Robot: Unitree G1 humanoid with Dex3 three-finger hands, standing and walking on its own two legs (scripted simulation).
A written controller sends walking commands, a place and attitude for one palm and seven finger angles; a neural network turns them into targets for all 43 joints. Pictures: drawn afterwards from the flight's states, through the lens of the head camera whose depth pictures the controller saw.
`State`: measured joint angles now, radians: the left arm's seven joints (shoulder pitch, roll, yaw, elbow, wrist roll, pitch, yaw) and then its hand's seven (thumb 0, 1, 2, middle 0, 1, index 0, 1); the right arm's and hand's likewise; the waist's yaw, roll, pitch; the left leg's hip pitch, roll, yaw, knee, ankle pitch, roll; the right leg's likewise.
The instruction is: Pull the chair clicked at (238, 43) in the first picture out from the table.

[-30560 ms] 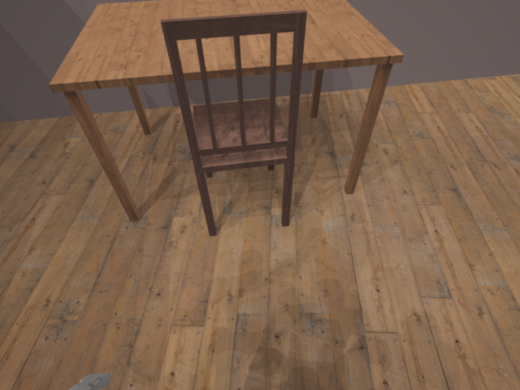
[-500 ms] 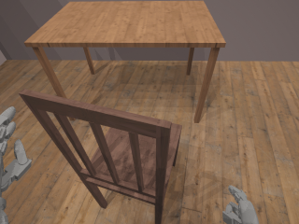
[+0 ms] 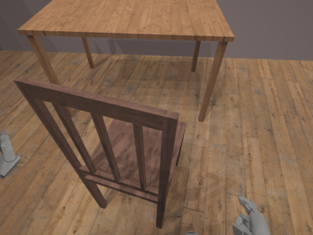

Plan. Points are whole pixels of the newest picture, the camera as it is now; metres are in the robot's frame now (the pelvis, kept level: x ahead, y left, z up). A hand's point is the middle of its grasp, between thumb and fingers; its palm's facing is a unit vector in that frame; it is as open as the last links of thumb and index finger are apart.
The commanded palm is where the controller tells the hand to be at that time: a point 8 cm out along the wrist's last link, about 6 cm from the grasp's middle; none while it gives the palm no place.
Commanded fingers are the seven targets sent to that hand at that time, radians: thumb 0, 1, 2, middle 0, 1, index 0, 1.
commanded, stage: step back with the hand held close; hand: left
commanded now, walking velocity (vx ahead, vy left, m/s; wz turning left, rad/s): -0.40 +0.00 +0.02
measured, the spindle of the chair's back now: (109, 153) +0.35 +0.18 -0.03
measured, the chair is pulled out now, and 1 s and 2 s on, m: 0.61 0.61 0.61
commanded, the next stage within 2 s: stop stepping back and stand still in 0.84 s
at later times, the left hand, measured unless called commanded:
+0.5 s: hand (31, 163) +0.19 +0.23 +0.19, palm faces +0.43 -0.79 -0.44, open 7.4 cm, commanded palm +0.12 +0.27 +0.20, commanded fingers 0.00 0.90 0.90 -0.20 -0.30 -0.20 -0.30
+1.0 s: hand out of the picture +0.03 +0.23 +0.19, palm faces +0.46 -0.76 -0.46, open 7.4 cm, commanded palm -0.02 +0.27 +0.20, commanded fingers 0.00 0.90 0.90 -0.20 -0.30 -0.20 -0.30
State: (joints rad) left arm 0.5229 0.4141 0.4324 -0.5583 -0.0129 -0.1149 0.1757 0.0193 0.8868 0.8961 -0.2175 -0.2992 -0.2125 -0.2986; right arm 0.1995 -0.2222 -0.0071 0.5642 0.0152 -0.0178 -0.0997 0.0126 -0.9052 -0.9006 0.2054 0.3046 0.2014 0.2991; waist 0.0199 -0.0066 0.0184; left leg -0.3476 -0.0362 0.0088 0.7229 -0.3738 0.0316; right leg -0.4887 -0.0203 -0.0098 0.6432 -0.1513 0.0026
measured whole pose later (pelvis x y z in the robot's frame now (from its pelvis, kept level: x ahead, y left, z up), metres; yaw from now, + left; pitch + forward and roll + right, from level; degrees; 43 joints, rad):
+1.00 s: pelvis -0.16 -0.03 +0.01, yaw +0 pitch -2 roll +1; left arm 0.56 0.43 0.42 -0.57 -0.06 -0.14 0.17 0.02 0.89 0.90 -0.22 -0.30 -0.21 -0.30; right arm 0.18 -0.15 0.00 0.62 0.01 -0.11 -0.07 0.01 -0.91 -0.90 0.20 0.30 0.20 0.30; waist 0.04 -0.02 0.04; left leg -0.38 0.07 0.04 0.61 -0.19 -0.03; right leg -0.34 0.00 -0.02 0.66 -0.31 0.02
